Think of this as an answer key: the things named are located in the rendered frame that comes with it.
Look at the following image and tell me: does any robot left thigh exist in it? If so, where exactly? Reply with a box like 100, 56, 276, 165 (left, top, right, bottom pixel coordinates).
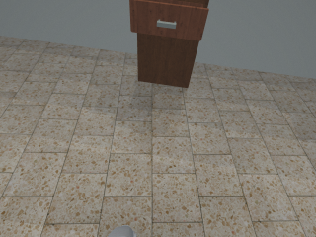
108, 226, 137, 237

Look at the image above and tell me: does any drawer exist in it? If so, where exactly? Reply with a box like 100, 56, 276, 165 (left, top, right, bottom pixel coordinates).
129, 0, 209, 41

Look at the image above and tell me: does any handle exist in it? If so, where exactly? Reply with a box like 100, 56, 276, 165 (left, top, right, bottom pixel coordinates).
156, 19, 177, 29

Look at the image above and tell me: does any cabinet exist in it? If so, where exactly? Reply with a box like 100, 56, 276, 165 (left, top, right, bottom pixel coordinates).
137, 0, 209, 88

